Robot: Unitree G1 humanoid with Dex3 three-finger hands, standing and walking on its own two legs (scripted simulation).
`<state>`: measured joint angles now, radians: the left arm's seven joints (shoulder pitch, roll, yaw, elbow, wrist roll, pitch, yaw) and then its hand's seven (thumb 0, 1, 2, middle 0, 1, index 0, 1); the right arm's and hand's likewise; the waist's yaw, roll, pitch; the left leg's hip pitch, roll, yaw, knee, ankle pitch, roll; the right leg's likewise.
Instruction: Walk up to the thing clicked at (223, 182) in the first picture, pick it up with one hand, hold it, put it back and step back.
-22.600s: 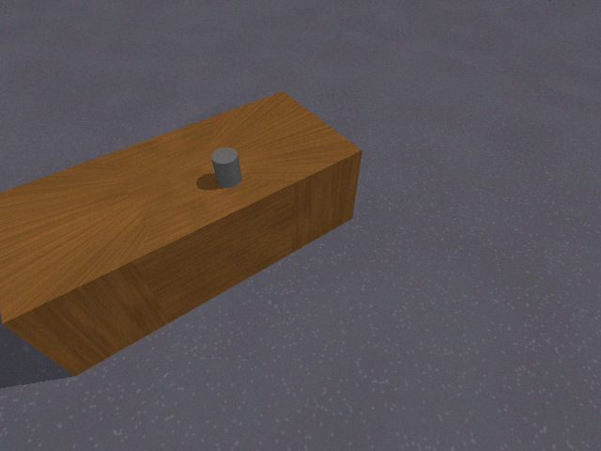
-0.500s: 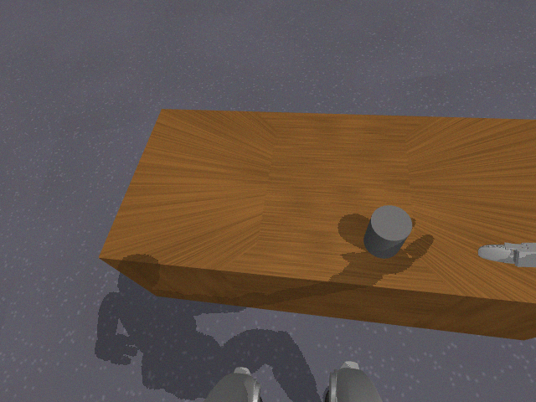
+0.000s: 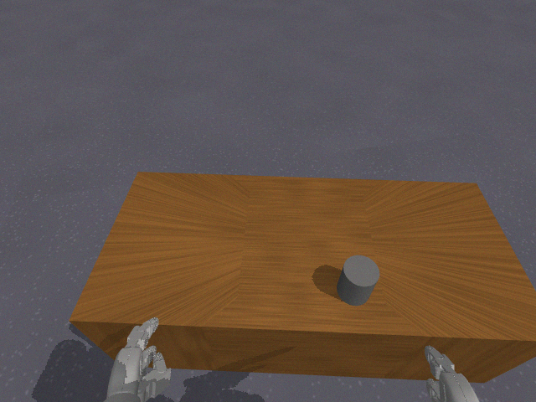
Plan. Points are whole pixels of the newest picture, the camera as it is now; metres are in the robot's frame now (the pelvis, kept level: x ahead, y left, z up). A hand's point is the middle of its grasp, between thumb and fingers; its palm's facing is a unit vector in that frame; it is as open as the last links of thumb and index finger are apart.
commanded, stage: home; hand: right
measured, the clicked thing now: (357, 280) +0.48 -0.19 -0.29
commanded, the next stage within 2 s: none
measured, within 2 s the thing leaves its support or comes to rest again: neither
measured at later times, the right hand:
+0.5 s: hand out of the picture +0.16 -0.16 -0.06, palm faces +0.04 +0.98 -0.21, open 17.5 cm
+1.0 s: hand out of the picture +0.15 -0.18 -0.06, palm faces +0.04 +0.98 -0.21, open 17.6 cm
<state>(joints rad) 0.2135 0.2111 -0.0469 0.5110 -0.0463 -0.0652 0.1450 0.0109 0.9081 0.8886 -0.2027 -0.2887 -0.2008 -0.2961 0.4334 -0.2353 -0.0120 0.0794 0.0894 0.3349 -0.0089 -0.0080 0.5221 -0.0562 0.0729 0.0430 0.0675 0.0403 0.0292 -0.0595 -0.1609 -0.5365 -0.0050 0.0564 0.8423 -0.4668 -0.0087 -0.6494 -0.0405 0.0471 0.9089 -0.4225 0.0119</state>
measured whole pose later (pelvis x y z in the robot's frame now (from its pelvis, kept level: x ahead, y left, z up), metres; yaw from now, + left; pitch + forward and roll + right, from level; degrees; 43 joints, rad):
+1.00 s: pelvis -0.01 +0.00 -0.01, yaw +0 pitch +10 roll +3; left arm 0.28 0.23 -0.02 0.53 -0.01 -0.21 0.17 0.01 0.90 0.91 -0.21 -0.30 -0.21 -0.31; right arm 0.50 -0.23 -0.03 -0.13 0.06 0.44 -0.02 -0.01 0.57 -0.04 0.06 0.05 0.05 0.05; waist 0.03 -0.05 -0.15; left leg -0.62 -0.01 0.06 0.95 -0.50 0.00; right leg -0.73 -0.04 0.05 1.00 -0.45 0.02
